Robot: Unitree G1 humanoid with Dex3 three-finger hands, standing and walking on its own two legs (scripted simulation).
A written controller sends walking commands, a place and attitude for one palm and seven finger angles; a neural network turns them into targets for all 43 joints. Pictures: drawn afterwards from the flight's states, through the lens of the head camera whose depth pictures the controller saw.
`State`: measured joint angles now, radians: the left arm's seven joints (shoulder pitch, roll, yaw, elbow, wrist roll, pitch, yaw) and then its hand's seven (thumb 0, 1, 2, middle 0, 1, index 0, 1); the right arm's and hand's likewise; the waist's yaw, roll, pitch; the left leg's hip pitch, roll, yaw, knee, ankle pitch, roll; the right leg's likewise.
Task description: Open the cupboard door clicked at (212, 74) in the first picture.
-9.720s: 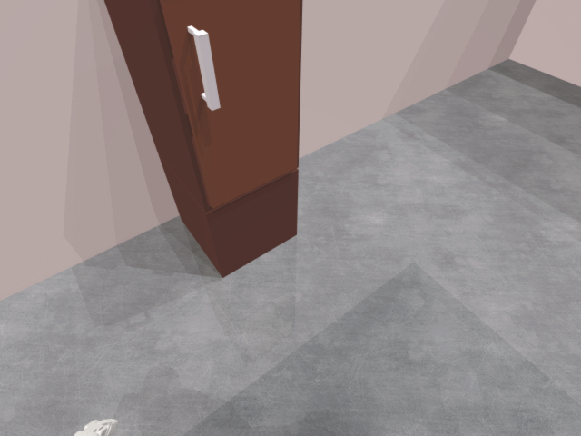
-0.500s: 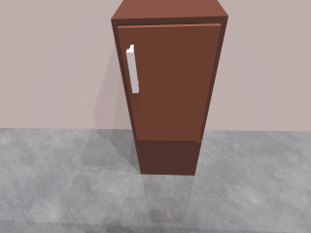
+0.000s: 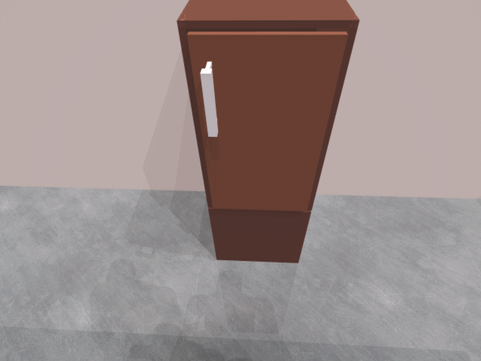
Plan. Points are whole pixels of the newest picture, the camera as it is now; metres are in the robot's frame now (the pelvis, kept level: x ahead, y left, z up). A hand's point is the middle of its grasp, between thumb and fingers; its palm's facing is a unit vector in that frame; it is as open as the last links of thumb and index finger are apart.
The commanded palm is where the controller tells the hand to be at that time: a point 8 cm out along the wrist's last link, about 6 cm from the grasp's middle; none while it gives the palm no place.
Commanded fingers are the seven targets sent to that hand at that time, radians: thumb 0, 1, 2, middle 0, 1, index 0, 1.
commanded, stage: come to a stop and stand still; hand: left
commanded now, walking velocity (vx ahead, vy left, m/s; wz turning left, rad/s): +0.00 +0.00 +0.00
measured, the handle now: (211, 100) +0.66 +0.10 +0.11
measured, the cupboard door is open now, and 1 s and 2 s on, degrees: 0 0 0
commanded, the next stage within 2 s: look again from close up in 0.02 s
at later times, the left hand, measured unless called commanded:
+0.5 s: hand out of the picture +0.03 +0.14 -0.17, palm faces +0.03 -0.98 -0.19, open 7.3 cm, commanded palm none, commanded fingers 0.00 0.90 0.90 -0.20 -0.30 -0.20 -0.30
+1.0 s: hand out of the picture +0.08 +0.12 -0.17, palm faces +0.04 -0.98 -0.18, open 7.3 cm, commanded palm none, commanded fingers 0.00 0.90 0.90 -0.20 -0.30 -0.20 -0.30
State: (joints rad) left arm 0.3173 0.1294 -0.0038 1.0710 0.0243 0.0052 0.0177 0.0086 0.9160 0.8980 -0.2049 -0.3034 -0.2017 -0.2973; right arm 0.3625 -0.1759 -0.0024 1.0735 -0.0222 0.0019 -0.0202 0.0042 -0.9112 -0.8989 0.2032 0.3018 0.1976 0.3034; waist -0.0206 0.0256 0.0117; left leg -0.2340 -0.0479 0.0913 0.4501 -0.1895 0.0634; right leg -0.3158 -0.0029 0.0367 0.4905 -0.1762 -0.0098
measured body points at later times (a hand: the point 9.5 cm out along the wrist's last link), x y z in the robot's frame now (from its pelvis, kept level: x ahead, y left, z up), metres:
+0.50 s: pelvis +0.04 -0.02 +0.00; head +0.04 -0.03 +0.45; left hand +0.03 +0.20 -0.15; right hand +0.04 -0.24 -0.16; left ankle +0.04 +0.08 -0.74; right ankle +0.08 -0.12 -0.74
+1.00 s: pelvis +0.09 -0.05 +0.00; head +0.10 -0.06 +0.45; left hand +0.08 +0.17 -0.16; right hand +0.07 -0.27 -0.17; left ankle +0.04 +0.08 -0.74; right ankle +0.08 -0.12 -0.74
